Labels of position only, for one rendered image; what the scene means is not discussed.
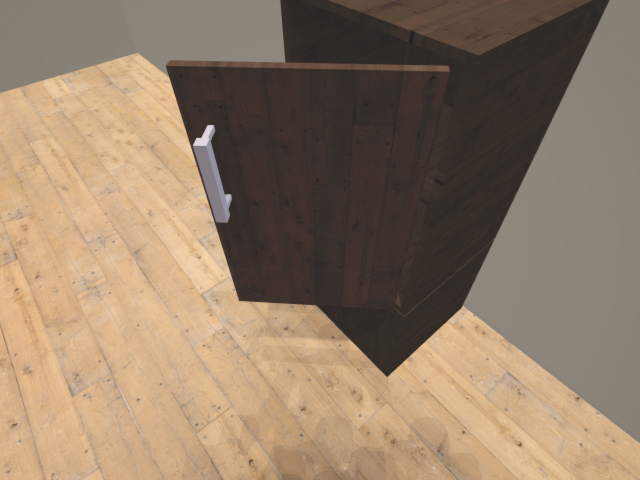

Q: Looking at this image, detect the handle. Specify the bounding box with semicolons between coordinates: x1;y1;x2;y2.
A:
193;125;232;223

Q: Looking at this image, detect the cupboard door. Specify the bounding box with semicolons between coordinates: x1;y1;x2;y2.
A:
166;60;451;310

